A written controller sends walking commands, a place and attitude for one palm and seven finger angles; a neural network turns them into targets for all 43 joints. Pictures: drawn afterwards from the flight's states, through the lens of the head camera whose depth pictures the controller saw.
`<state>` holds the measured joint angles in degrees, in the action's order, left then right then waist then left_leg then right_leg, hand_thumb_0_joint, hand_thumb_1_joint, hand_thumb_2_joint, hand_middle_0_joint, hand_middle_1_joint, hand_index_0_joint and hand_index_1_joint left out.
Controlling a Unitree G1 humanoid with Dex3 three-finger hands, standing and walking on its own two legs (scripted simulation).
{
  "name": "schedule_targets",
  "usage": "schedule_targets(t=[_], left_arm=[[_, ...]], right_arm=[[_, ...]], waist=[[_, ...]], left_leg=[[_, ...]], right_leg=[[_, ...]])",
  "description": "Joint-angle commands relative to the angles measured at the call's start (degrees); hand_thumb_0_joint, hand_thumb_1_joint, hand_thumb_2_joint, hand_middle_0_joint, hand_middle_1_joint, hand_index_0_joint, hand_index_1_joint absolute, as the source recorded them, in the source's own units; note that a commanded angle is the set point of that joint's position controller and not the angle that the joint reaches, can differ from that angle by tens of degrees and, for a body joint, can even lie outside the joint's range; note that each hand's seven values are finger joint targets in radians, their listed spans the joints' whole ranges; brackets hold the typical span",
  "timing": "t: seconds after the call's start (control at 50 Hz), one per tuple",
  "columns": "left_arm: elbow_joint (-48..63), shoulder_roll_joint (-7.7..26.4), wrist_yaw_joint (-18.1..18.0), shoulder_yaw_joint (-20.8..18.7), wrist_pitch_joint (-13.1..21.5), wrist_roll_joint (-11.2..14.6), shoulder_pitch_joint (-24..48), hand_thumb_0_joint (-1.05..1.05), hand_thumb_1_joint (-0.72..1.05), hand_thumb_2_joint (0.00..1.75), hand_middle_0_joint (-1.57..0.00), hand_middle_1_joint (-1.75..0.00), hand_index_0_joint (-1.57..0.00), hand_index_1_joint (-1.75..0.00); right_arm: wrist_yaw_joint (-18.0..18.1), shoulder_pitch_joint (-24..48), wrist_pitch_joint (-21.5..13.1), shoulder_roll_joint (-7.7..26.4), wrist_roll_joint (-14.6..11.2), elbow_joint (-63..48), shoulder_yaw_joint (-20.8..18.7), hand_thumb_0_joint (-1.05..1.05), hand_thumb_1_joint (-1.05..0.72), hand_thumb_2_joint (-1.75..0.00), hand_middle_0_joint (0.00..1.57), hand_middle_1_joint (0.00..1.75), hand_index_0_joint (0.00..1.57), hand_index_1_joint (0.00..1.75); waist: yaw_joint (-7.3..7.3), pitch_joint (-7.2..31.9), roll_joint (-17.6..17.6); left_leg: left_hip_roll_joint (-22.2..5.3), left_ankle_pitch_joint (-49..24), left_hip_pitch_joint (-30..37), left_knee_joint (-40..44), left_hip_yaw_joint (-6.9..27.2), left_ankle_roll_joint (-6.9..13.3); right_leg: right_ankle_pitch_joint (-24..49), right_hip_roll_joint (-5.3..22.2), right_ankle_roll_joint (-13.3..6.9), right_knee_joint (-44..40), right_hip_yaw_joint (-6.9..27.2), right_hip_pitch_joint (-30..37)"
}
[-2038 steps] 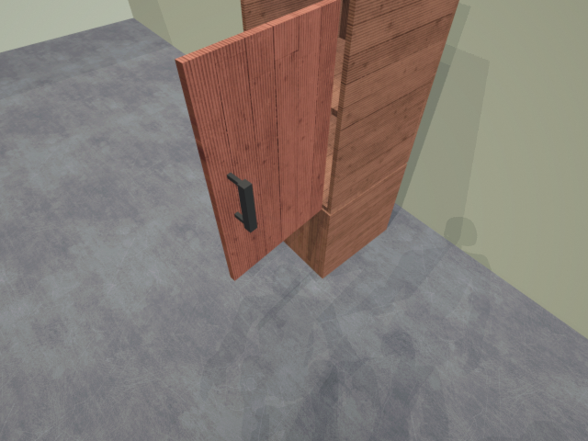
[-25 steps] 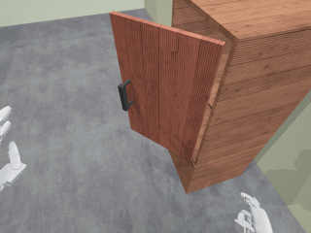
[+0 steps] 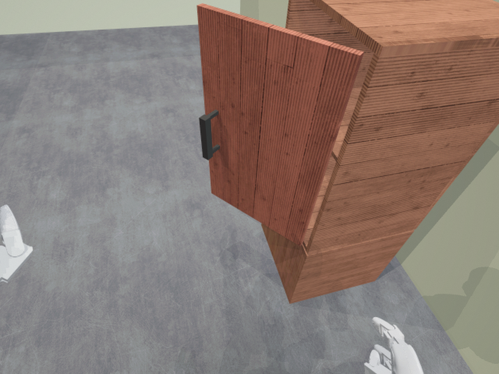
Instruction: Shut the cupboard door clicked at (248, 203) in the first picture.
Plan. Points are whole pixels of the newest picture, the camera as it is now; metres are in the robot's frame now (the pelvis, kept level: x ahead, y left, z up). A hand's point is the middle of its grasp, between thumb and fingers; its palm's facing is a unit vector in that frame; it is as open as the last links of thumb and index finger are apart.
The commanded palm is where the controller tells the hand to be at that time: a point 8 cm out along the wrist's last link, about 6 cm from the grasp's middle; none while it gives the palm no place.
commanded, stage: step back with the hand held close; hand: left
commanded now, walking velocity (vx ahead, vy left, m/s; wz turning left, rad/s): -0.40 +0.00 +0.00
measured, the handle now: (211, 134) +0.69 +0.15 -0.03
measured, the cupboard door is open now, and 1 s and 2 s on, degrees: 39 39 39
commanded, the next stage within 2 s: stop stepping back and stand still in 0.64 s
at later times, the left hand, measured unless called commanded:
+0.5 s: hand out of the picture +0.12 +0.26 +0.18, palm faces +0.49 -0.76 -0.43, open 7.4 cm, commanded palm +0.06 +0.30 +0.20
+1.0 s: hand out of the picture +0.06 +0.25 +0.19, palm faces +0.34 -0.83 -0.44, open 7.4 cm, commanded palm -0.01 +0.30 +0.20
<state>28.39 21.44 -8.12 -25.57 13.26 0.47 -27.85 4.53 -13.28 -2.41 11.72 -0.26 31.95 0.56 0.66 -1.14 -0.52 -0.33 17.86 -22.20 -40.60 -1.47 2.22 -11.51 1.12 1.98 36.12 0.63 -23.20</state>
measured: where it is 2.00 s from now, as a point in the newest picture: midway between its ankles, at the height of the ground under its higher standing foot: outside the picture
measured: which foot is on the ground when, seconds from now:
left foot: down 0.00-1.00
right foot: down 0.00-0.60, up 0.62-0.90, down 0.92-1.00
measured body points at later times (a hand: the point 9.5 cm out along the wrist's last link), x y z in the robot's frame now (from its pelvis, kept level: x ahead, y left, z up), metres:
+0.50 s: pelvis -0.06 -0.01 +0.00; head -0.05 +0.01 +0.45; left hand +0.09 +0.30 +0.20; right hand +0.12 -0.24 -0.08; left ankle +0.03 +0.11 -0.71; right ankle +0.01 -0.14 -0.72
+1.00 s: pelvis -0.16 +0.01 +0.01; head -0.14 +0.03 +0.46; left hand +0.03 +0.29 +0.21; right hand +0.01 -0.22 -0.07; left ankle +0.00 +0.11 -0.71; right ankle -0.29 -0.11 -0.72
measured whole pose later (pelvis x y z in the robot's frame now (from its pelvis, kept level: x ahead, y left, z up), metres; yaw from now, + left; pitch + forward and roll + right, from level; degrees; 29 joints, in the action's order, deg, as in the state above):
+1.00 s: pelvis -0.16 +0.01 +0.01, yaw -2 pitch +2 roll -2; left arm 33.5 26.1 -7.8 -23.7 11.5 3.8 -30.5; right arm 3.7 -9.8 -5.9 9.3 0.6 36.1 1.8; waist 0.4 0.3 -0.9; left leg -3.9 5.4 -30.4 -29.2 -4.2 0.5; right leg -24.3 -2.2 -0.4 25.3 0.0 -3.0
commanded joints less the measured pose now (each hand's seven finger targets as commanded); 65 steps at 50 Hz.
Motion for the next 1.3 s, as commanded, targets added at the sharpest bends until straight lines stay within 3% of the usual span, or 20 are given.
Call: schedule_targets(t=[0.0, 0.1, 0.2, 0.24, 0.28, 0.42, 0.5, 0.54, 0.58, 0.62, 0.66, 0.8, 0.86, 0.92, 0.94, 1.0, 1.08, 1.18, 1.24, 1.28], left_arm=[[10.86, 12.38, -1.68, -7.22, 4.64, 0.78, 2.94, 0.0, 0.9, 0.9, -0.2, -0.3, -0.2, -0.3], [8.77, 13.02, -2.49, -7.56, 5.29, 1.37, 0.61, 0.0, 0.9, 0.9, -0.2, -0.3, -0.2, -0.3], [9.66, 12.81, -2.62, -10.04, 6.31, 0.16, -0.57, 0.0, 0.9, 0.9, -0.2, -0.3, -0.2, -0.3], [11.51, 13.76, -2.14, -10.55, 6.59, 0.2, -0.95, 0.0, 0.9, 0.9, -0.2, -0.3, -0.2, -0.3], [10.95, 13.25, -1.47, -10.61, 6.66, -0.47, -2.15, 0.0, 0.9, 0.9, -0.2, -0.3, -0.2, -0.3], [14.27, 15.35, -2.58, -7.21, 6.26, 1.53, 2.12, 0.0, 0.9, 0.9, -0.2, -0.3, -0.2, -0.3], [13.21, 15.79, -3.15, -7.99, 5.22, 1.33, 0.52, 0.0, 0.9, 0.9, -0.2, -0.3, -0.2, -0.3], [12.51, 14.85, -2.79, -8.16, 5.68, 1.59, 0.39, 0.0, 0.9, 0.9, -0.2, -0.3, -0.2, -0.3], [10.62, 13.93, -2.47, -9.42, 6.33, 1.37, 1.16, 0.0, 0.9, 0.9, -0.2, -0.3, -0.2, -0.3], [8.0, 13.47, -1.6, -10.03, 6.18, 0.92, 1.81, 0.0, 0.9, 0.9, -0.2, -0.3, -0.2, -0.3], [8.79, 10.47, -1.13, -6.65, 5.52, 1.44, 3.21, 0.0, 0.9, 0.9, -0.2, -0.3, -0.2, -0.3], [16.28, 10.52, -0.77, -1.43, 3.14, 3.09, 3.12, 0.0, 0.9, 0.9, -0.2, -0.3, -0.2, -0.3], [19.01, 15.25, -1.16, -5.74, 2.82, 3.21, 3.13, 0.0, 0.9, 0.9, -0.2, -0.3, -0.2, -0.3], [19.41, 22.64, -2.68, -14.51, 3.07, 4.22, 1.0, 0.0, 0.9, 0.9, -0.2, -0.3, -0.2, -0.3], [18.22, 16.75, -2.14, -9.27, 2.36, 4.43, 1.46, 0.0, 0.9, 0.9, -0.2, -0.3, -0.2, -0.3], [13.73, 16.27, -1.76, -10.72, -0.23, 4.79, -3.68, 0.0, 0.9, 0.9, -0.2, -0.3, -0.2, -0.3], [2.54, 13.58, -1.45, -7.46, -1.45, 4.39, -1.09, 0.0, 0.9, 0.9, -0.2, -0.3, -0.2, -0.3], [0.9, 12.85, -1.64, -2.25, 0.36, 2.59, 7.61, 0.0, 0.9, 0.9, -0.2, -0.3, -0.2, -0.3], [5.27, 14.61, -2.17, -3.03, 2.23, 1.71, 12.34, 0.0, 0.9, 0.9, -0.2, -0.3, -0.2, -0.3], [10.66, 14.82, -2.05, -3.98, 2.92, 1.83, 12.16, 0.0, 0.9, 0.9, -0.2, -0.3, -0.2, -0.3]], right_arm=[[-0.1, 4.98, -3.32, 7.9, 0.46, -8.07, -3.95, 0.0, -0.9, -0.9, 0.2, 0.3, 0.2, 0.3], [-0.47, 4.87, -2.83, 7.99, 0.13, -7.28, -4.02, 0.0, -0.9, -0.9, 0.2, 0.3, 0.2, 0.3], [0.61, 6.11, -4.1, 9.48, -0.26, -8.12, -4.64, 0.0, -0.9, -0.9, 0.2, 0.3, 0.2, 0.3], [0.88, 6.39, -4.94, 8.89, 0.11, -7.92, -4.94, 0.0, -0.9, -0.9, 0.2, 0.3, 0.2, 0.3], [0.6, 6.71, -5.47, 9.69, -0.16, -8.36, -5.48, 0.0, -0.9, -0.9, 0.2, 0.3, 0.2, 0.3], [-0.31, 5.35, -5.32, 5.92, 0.78, -4.08, -5.02, 0.0, -0.9, -0.9, 0.2, 0.3, 0.2, 0.3], [-0.23, 6.31, -3.17, 5.11, 0.53, -4.46, -4.17, 0.0, -0.9, -0.9, 0.2, 0.3, 0.2, 0.3], [0.69, 6.22, -2.98, 6.99, 0.41, -5.02, -4.21, 0.0, -0.9, -0.9, 0.2, 0.3, 0.2, 0.3], [1.42, 7.54, -4.16, 7.54, 0.85, -5.28, -4.83, 0.0, -0.9, -0.9, 0.2, 0.3, 0.2, 0.3], [1.29, 7.33, -5.31, 7.49, 1.57, -4.8, -5.28, 0.0, -0.9, -0.9, 0.2, 0.3, 0.2, 0.3], [0.31, 6.93, -5.69, 7.38, 1.3, -3.97, -5.54, 0.0, -0.9, -0.9, 0.2, 0.3, 0.2, 0.3], [-0.98, 6.03, -7.88, 6.96, 0.81, -3.63, -3.08, 0.0, -0.9, -0.9, 0.2, 0.3, 0.2, 0.3], [-0.58, 4.98, -7.13, 5.96, 1.04, -3.58, -2.84, 0.0, -0.9, -0.9, 0.2, 0.3, 0.2, 0.3], [0.0, 5.92, -6.15, 4.96, 2.0, -3.63, -2.01, 0.0, -0.9, -0.9, 0.2, 0.3, 0.2, 0.3], [0.29, 5.0, -5.97, 4.22, 0.39, -3.9, -2.21, 0.0, -0.9, -0.9, 0.2, 0.3, 0.2, 0.3], [1.16, 6.07, -4.67, 6.04, -0.36, -4.91, -2.66, 0.0, -0.9, -0.9, 0.2, 0.3, 0.2, 0.3], [1.82, 7.14, -3.19, 7.02, -0.22, -3.83, -2.46, 0.0, -0.9, -0.9, 0.2, 0.3, 0.2, 0.3], [1.39, 6.56, -3.21, 7.36, 0.13, -1.9, -3.46, 0.0, -0.9, -0.9, 0.2, 0.3, 0.2, 0.3], [1.14, 6.49, -5.4, 7.21, -0.33, -1.84, -3.32, 0.0, -0.9, -0.9, 0.2, 0.3, 0.2, 0.3], [1.65, 4.53, -6.93, 8.61, -0.61, -2.16, -4.07, 0.0, -0.9, -0.9, 0.2, 0.3, 0.2, 0.3]], waist=[[-1.29, 3.57, -1.15], [-1.81, 4.79, -1.67], [-0.67, 7.87, 11.48], [-0.37, 9.8, 11.0], [-0.35, 7.62, 10.05], [-1.89, 11.49, -4.96], [-2.13, 7.69, -8.25], [-2.4, 4.08, 2.59], [-1.45, 6.95, 17.06], [-1.25, 7.76, 16.77], [-1.05, 6.65, 10.83], [-0.61, 10.2, 15.98], [-0.83, 12.65, 9.48], [0.09, 16.53, 2.31], [-0.77, 16.0, -1.71], [-1.87, 12.35, 3.04], [-2.56, -3.07, 5.03], [-2.3, -10.81, -11.29], [-2.57, -8.03, -7.43], [-3.21, -0.31, 7.03]], left_leg=[[-1.38, 14.68, -11.94, 7.95, 3.85, 0.51], [-2.03, 10.88, -6.56, 11.64, 5.1, 0.44], [-12.68, 24.12, -28.81, 27.56, 14.79, 5.89], [-14.09, 16.38, -26.42, 25.54, 14.8, 6.23], [-13.91, 25.46, -31.9, 23.97, 12.69, 6.35], [-0.19, 2.35, 2.8, -2.91, 1.1, -3.14], [-0.38, 2.05, 7.25, 0.27, 1.77, -2.13], [-5.6, 1.74, 3.35, 17.52, 8.58, 0.24], [-19.46, 10.75, -12.67, 31.21, 20.43, 5.81], [-22.9, 22.74, -21.92, 35.29, 22.07, 8.06], [-19.97, 11.78, -13.03, 29.35, 14.96, 7.03], [-11.39, 12.19, 10.05, 30.98, 8.18, -1.65], [-4.56, 0.55, 14.21, 17.67, -0.37, -4.22], [-3.67, -6.04, 14.42, 5.52, -0.87, -2.82], [-2.96, -8.07, 13.73, 6.44, -0.42, -2.73], [-3.53, -13.27, 19.43, 10.81, -0.28, -1.56], [-4.97, 8.56, 10.75, 16.41, 4.01, -3.53], [-1.74, -3.19, 4.09, -10.07, 0.65, -3.62], [-2.98, -8.06, 2.96, 2.86, -0.43, -2.13], [-1.92, -19.37, 13.84, 12.69, 2.66, -0.19]], right_leg=[[-9.43, 6.82, -5.4, -12.8, 14.71, 7.38], [-12.26, 5.02, -4.06, -13.94, 8.88, 2.59], [2.6, -4.0, -0.27, 9.68, 1.19, 25.98], [7.2, -4.39, -0.2, 11.27, 1.34, 26.81], [2.13, -4.83, -0.35, 11.06, 3.36, 28.63], [5.76, 13.26, -8.95, -16.76, 21.94, -1.75], [-7.42, 11.25, -7.48, -18.8, 14.81, -8.8], [-7.96, 1.43, -3.12, -9.23, 6.67, -7.25], [-8.36, -6.47, -0.39, 13.81, 0.67, 9.73], [-11.17, -7.07, -0.17, 27.39, 3.12, 16.46], [-13.12, -5.99, -0.66, 23.15, 2.29, 9.64], [-16.59, -6.69, -2.5, -12.62, -5.57, 9.33], [-9.54, 0.36, -6.5, -22.7, 0.7, 9.22], [6.73, 11.56, -9.34, -20.71, 7.73, 7.5], [5.54, 9.0, -8.38, -16.84, 4.23, 9.54], [1.31, 2.76, -5.0, -13.76, -0.35, 4.6], [-25.8, 0.78, -5.99, -19.05, -1.26, -4.96], [-27.66, 13.29, -12.52, -28.57, 10.22, -11.73], [-2.12, 10.28, -9.12, -17.39, 2.4, 1.56], [8.7, 3.25, -4.23, 0.19, -3.28, 4.75]])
